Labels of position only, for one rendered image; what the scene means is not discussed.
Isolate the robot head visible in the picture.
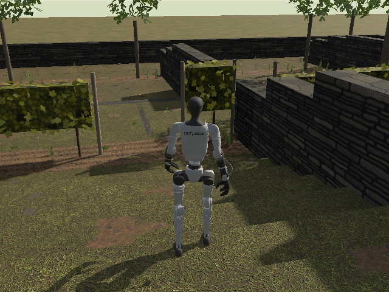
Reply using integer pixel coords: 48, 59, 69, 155
185, 96, 205, 126

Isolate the robot torso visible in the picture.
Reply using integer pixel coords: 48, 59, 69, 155
181, 120, 209, 183

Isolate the right robot upper arm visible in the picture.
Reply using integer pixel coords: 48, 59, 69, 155
208, 123, 222, 159

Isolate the robot left forearm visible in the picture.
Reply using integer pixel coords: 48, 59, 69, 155
165, 146, 173, 165

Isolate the robot right forearm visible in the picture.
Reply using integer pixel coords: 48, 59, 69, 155
216, 149, 229, 181

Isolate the robot right hand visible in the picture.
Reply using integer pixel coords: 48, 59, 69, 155
216, 179, 230, 196

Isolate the robot left hand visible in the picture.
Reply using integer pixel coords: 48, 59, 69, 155
165, 162, 179, 173

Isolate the left robot upper arm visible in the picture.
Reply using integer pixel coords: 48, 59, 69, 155
167, 122, 183, 155

